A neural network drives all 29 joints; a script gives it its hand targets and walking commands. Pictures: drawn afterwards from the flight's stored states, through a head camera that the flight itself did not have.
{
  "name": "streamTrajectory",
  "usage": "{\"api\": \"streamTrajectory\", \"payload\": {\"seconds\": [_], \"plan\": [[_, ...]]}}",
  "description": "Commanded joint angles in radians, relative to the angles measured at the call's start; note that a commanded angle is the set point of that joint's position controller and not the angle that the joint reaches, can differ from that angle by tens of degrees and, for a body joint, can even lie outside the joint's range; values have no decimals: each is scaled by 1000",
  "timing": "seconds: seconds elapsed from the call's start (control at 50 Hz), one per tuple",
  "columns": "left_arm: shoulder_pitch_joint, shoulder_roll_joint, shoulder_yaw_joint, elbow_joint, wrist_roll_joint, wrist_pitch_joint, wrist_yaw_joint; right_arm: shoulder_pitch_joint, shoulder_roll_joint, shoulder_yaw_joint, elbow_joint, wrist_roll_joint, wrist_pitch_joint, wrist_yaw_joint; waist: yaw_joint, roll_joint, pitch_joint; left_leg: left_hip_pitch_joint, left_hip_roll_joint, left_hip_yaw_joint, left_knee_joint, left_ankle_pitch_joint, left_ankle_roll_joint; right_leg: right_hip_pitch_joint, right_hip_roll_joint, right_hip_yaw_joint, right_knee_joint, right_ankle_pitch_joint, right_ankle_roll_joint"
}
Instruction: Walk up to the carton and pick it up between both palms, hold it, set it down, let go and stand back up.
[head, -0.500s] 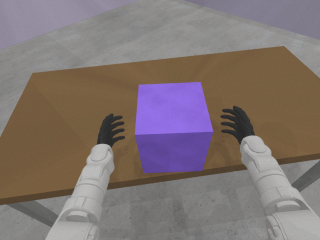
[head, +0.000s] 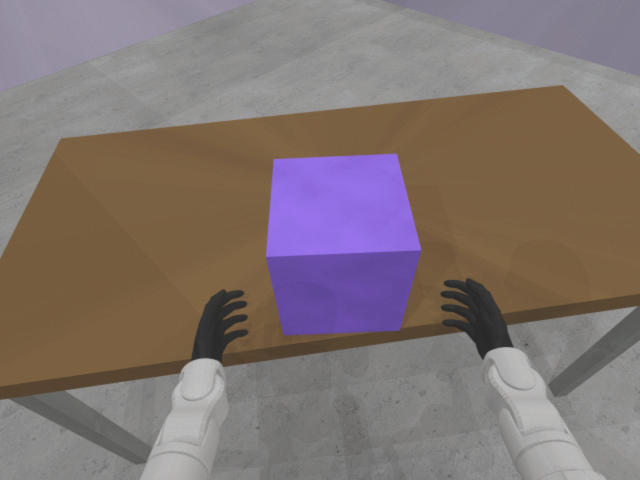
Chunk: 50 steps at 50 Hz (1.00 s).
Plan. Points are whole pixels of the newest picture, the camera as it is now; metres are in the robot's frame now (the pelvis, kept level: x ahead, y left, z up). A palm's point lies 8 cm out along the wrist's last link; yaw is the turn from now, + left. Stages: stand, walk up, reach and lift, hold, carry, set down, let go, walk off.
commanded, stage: set down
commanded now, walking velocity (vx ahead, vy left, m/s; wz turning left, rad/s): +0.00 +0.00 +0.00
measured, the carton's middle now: (338, 247) +0.44 +0.00 +0.00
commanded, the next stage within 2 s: let go in 0.18 s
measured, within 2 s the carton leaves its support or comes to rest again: neither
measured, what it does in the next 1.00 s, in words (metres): stands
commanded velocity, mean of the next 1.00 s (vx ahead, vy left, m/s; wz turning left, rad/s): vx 0.00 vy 0.00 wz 0.00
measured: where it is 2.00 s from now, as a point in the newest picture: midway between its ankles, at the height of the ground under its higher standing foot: outside the picture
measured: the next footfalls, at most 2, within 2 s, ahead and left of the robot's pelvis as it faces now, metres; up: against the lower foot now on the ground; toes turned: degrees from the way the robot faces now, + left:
none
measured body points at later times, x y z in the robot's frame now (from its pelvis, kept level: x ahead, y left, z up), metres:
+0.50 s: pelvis +0.01 +0.01 -0.01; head +0.03 +0.00 +0.44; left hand +0.22 +0.20 -0.07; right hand +0.22 -0.19 -0.07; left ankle +0.02 +0.13 -0.75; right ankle +0.01 -0.11 -0.75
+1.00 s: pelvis +0.02 +0.01 -0.01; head +0.03 +0.02 +0.44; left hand +0.19 +0.23 -0.11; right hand +0.20 -0.21 -0.09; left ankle +0.02 +0.13 -0.75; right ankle +0.01 -0.11 -0.75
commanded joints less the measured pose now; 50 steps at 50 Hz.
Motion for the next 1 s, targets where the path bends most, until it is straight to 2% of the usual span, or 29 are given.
{"api": "streamTrajectory", "payload": {"seconds": [0.0, 0.12, 0.14, 0.18, 0.24, 0.26, 0.28, 0.3, 0.36, 0.38, 0.4, 0.44, 0.46, 0.48, 0.52, 0.54, 0.6, 0.66, 0.68, 0.7, 0.74, 0.8, 0.82, 0.84, 0.86, 0.88, 0.9, 0.92, 0.98], "plan": [[-150, 70, 17, -170, 19, -59, -1, -149, -92, -38, -178, -17, -61, -10, -7, -29, -187, 76, -34, 4, -4, 62, 27, 59, 13, -5, -14, 157, 14], [26, 52, -6, -167, 31, -134, -24, 40, -24, -5, -213, -54, -119, -22, -9, -41, -132, 39, -31, 3, 7, 7, 37, 31, 12, -2, -14, 36, 5], [25, 67, -14, -169, 29, -143, -26, 35, -20, 0, -223, -43, -126, -26, -12, -22, -128, 24, -28, 4, 10, 13, 35, 40, 2, 4, -8, 52, 7], [31, 83, -18, -205, 34, -165, -32, 87, -32, -11, -196, -59, -142, -33, -7, -17, -136, 35, -31, 9, 25, 10, 35, 39, 12, 2, 11, 51, 2], [73, 86, -3, -161, 48, -187, -35, 82, -27, -10, -224, -64, -166, -23, 2, -23, -107, 12, -26, -3, 36, 8, 40, 24, 14, 3, 16, 28, 4], [95, 105, 10, -140, 64, -185, -33, 107, -51, -14, -202, -69, -169, -25, 17, -22, -83, -3, -33, 7, 42, -39, 35, 18, 16, 4, 18, -24, 11], [95, 89, -11, -150, 56, -191, -35, 117, -38, -10, -202, -73, -174, -24, 2, -20, -102, -1, -27, 3, 47, -41, 42, 14, 11, 14, 7, -31, 5], [109, 83, -26, -130, 44, -187, -32, 116, -30, -7, -206, -68, -167, -32, -9, -29, -75, -2, -21, -8, 43, -46, 38, -5, 11, -1, 15, -22, 2], [175, 103, -32, -101, 47, -165, -29, 208, -16, 29, -174, -65, -147, -48, 2, -6, -88, 12, -29, -2, 58, -8, 37, 8, 7, 2, 37, 23, 4], [195, 99, -30, -79, 69, -149, -30, 227, -9, 15, -137, -92, -129, -44, 1, -4, -106, 10, -26, 2, 57, -2, 41, 18, 6, 5, 42, 39, 10], [201, 118, -17, -72, 69, -138, -30, 243, -33, -2, -142, -93, -123, -40, -2, -42, -96, 27, -26, -10, 65, 17, 38, -3, 10, 5, 39, 51, 4], [193, 130, 8, -57, 100, -111, -36, 237, -61, -34, -135, -136, -99, -37, 1, -19, -77, 37, -31, -3, 69, 12, 26, -1, 14, 1, 41, 47, 4], [204, 163, 6, -41, 95, -91, -40, 232, -63, -22, -101, -125, -81, -34, 8, -15, -50, 23, -32, 5, 71, 8, 30, -18, 8, 9, 38, 43, 11], [222, 145, -5, -46, 92, -72, -45, 252, -53, -27, -115, -134, -63, -35, -2, -2, -53, 35, -31, 1, 75, 26, 22, -20, 7, 7, 35, 61, 6], [222, 173, 7, -10, 91, -36, -56, 249, -76, -37, -77, -157, -27, -33, -13, -36, -47, 52, -25, -4, 82, 29, 28, -20, 0, -2, 50, 96, 8], [227, 168, 1, -1, 93, -25, -63, 247, -83, -34, -79, -154, -12, -26, -8, -29, -63, 53, -29, 1, 91, 74, 24, -16, 4, -1, 59, 117, 8], [235, 184, -4, -46, 100, -5, -72, 284, -87, -52, -84, -167, 22, -25, -26, -9, -77, 97, -22, -18, 109, 157, 12, -15, 8, 0, 67, 188, 8], [239, 217, 12, -79, 104, 3, -81, 237, -93, -45, -113, -149, 39, -8, -1, 4, -124, 103, -30, -10, 121, 225, 11, -13, 12, 6, 81, 245, 16], [259, 214, -6, -92, 103, 14, -81, 276, -81, -22, -131, -143, 46, -6, -1, 2, -113, 117, -23, -17, 125, 230, 9, -19, 6, 0, 81, 243, 9], [254, 212, -8, -88, 91, 17, -83, 265, -82, -29, -127, -137, 52, -4, -6, -36, -127, 109, -19, -22, 132, 241, 4, -6, 9, -2, 92, 235, 15], [281, 194, -23, -64, 93, 33, -81, 272, -83, -30, -114, -152, 57, -8, 2, -28, -90, 113, -19, -20, 129, 216, 6, -42, 0, 2, 84, 207, 12], [299, 192, -22, -26, 93, 45, -88, 305, -94, -26, -95, -143, 70, -1, -8, 10, -49, 78, -25, -19, 138, 184, -5, -56, -1, -1, 97, 205, 9], [303, 188, -21, -33, 89, 41, -92, 296, -108, -24, -112, -157, 63, 0, -1, -16, -62, 76, -25, -12, 142, 187, 1, -44, 4, 2, 102, 211, 15], [297, 184, -26, -4, 90, 37, -91, 310, -97, -37, -79, -166, 61, -2, -8, 9, -32, 64, -27, -17, 131, 166, -2, -41, 0, 2, 97, 192, 10], [288, 194, -2, -20, 93, 41, -90, 309, -81, -40, -74, -166, 70, 0, -1, 4, -45, 76, -23, -18, 128, 153, -11, -56, 2, -3, 93, 169, 7], [281, 202, -6, -39, 92, 39, -91, 284, -94, -40, -97, -163, 67, 2, -13, 0, -62, 77, -19, -14, 126, 156, -5, -65, 8, -2, 87, 169, 6], [268, 208, -13, -39, 100, 36, -89, 262, -116, -39, -105, -155, 64, 2, -9, 28, -77, 57, -20, -16, 131, 162, -6, -58, 11, 1, 97, 171, 1], [302, 215, 3, -47, 105, 24, -83, 292, -109, -30, -135, -165, 56, 1, -18, -15, -86, 71, -10, -21, 124, 175, -4, -49, 10, -10, 100, 179, 9], [253, 212, -7, -79, 111, 18, -78, 270, -90, -50, -109, -163, 59, 2, -3, 19, -88, 80, -15, -6, 121, 146, -8, -73, 5, -5, 79, 128, 8]]}}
